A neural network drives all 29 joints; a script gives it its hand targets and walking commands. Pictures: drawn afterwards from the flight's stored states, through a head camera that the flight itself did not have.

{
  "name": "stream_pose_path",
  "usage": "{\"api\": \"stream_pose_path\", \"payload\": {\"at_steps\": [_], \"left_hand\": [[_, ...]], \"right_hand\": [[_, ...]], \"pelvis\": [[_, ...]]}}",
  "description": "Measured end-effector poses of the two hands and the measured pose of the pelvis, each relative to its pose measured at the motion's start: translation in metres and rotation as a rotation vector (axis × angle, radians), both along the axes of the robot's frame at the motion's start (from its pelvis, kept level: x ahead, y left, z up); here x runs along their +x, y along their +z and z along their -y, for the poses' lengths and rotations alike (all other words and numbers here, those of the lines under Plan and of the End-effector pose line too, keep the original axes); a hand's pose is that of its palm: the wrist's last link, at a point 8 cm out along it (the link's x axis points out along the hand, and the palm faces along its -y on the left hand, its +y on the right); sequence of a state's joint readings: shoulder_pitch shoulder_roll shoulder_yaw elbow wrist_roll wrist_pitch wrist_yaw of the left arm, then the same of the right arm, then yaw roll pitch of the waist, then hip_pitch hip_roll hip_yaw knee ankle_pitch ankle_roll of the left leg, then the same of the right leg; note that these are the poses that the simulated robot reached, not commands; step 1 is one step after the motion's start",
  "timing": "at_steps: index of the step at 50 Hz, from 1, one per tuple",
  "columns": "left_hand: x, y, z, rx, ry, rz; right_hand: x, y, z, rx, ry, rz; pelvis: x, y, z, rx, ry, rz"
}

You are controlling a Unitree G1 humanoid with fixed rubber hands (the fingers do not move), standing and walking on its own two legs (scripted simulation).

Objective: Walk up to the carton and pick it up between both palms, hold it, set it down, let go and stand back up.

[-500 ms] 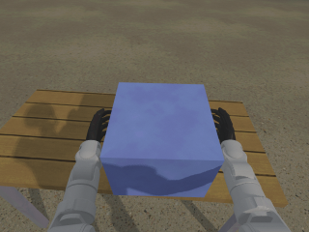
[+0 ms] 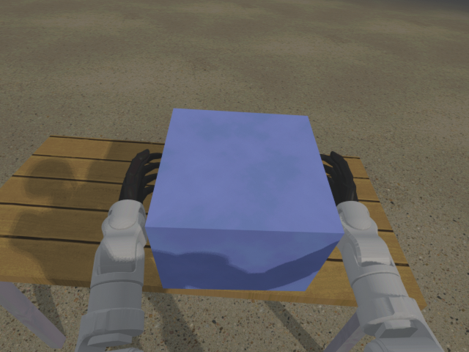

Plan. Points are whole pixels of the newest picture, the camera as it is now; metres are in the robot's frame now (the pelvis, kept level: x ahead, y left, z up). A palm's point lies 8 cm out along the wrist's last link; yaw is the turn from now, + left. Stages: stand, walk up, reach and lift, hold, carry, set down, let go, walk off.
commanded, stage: reach and lift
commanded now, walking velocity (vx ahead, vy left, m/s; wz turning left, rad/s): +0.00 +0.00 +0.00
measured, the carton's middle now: (238, 198) +0.39 +0.00 +0.09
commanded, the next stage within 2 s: hold in 1.10 s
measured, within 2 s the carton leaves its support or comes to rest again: neither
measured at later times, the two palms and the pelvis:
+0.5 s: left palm (130, 189) +0.35 +0.17 +0.16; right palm (347, 191) +0.35 -0.18 +0.15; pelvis +0.00 +0.00 +0.00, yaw +0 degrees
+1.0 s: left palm (128, 186) +0.35 +0.18 +0.16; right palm (347, 186) +0.35 -0.18 +0.16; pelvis +0.00 +0.00 +0.00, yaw +0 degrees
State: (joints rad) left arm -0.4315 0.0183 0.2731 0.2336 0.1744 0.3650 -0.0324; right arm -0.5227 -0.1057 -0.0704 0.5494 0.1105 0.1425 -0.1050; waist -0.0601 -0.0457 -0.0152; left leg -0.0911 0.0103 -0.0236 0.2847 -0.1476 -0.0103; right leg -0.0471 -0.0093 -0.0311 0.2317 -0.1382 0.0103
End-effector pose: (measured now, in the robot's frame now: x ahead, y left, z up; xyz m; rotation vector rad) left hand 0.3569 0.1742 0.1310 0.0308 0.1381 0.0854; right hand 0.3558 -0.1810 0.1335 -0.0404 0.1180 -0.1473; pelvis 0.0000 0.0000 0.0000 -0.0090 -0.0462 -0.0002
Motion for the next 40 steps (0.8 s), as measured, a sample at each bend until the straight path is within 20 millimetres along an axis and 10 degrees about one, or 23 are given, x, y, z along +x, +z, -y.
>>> {"api": "stream_pose_path", "payload": {"at_steps": [40], "left_hand": [[-0.009,0.023,-0.003,-0.009,0.002,-0.007]], "right_hand": [[-0.004,0.021,-0.003,0.016,0.004,0.004]], "pelvis": [[-0.003,0.000,0.001,0.002,0.002,0.042]]}}
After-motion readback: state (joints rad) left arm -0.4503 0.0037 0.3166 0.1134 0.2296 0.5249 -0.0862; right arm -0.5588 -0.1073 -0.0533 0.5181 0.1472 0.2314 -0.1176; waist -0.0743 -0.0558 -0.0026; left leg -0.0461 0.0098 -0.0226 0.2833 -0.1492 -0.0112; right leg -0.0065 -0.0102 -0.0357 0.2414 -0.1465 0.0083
